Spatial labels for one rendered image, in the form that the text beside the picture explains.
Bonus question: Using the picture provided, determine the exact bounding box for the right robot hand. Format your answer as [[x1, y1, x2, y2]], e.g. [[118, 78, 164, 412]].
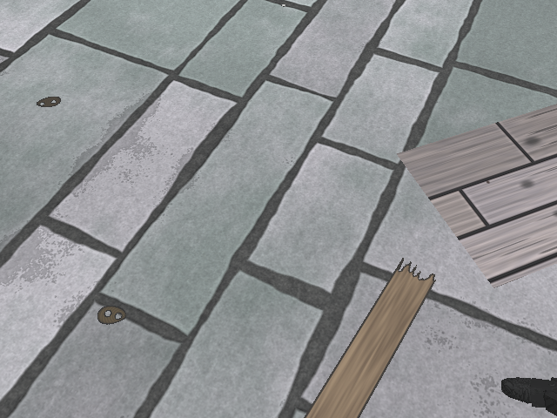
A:
[[501, 377, 557, 416]]

